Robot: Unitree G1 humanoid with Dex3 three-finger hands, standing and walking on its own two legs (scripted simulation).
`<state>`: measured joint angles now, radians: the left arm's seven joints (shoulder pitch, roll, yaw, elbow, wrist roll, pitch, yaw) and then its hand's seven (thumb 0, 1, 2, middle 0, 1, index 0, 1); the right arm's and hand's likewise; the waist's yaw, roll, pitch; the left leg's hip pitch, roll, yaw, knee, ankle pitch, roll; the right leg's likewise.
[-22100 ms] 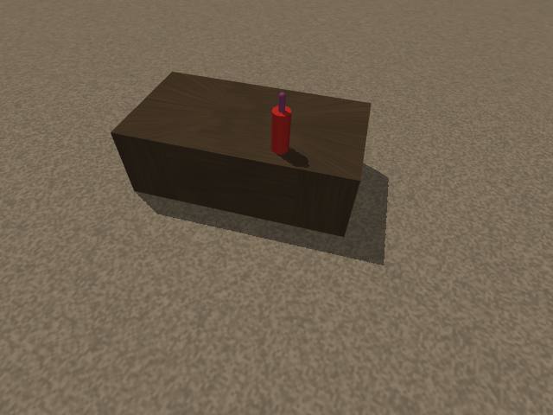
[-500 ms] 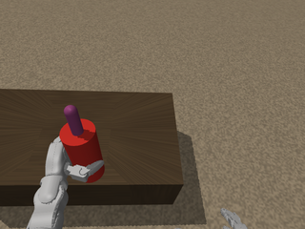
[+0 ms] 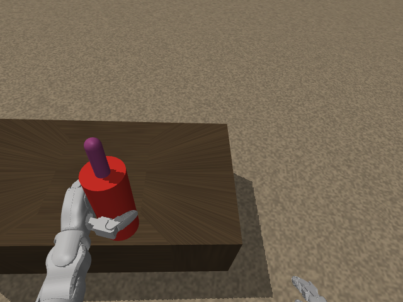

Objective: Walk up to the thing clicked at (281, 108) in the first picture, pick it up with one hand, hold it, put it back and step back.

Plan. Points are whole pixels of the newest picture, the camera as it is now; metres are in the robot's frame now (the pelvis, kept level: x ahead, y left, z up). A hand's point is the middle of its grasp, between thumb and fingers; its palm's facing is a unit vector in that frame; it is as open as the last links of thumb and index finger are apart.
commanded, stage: crouch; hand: left
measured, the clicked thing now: (109, 190) +0.32 +0.16 +0.07
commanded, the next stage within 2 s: lower in 1.54 s
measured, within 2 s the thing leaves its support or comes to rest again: neither
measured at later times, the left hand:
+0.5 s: hand (125, 211) +0.36 +0.17 -0.11, palm faces +0.02 -1.00 -0.01, open 10.3 cm
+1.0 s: hand (134, 205) +0.42 +0.17 -0.20, palm faces +0.05 -1.00 -0.02, open 10.3 cm
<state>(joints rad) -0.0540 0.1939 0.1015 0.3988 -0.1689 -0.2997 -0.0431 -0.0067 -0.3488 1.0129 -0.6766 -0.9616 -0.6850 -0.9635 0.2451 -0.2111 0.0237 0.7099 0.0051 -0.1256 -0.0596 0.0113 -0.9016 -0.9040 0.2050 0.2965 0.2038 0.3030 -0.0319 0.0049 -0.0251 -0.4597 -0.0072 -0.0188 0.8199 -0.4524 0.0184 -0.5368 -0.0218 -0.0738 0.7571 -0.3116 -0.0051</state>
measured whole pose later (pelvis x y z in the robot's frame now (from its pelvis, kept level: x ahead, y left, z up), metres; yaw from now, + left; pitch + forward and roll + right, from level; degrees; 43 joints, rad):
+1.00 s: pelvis -0.05 +0.00 -0.16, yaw -1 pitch +32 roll -3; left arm -0.68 0.37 0.35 1.06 -0.11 -0.57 -0.14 -0.01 -0.38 1.04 -0.69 -0.95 -0.70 -0.96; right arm 0.23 -0.26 0.04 0.71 -0.04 -0.07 0.03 0.01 -0.91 -0.91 0.21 0.30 0.21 0.30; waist -0.17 0.01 -0.15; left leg -1.47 -0.01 -0.03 1.60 -0.68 0.02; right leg -1.55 -0.05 -0.08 1.49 -0.49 -0.02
